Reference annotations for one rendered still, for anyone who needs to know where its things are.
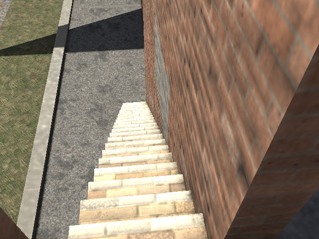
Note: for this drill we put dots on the stairs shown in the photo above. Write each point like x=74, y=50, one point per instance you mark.
x=137, y=192

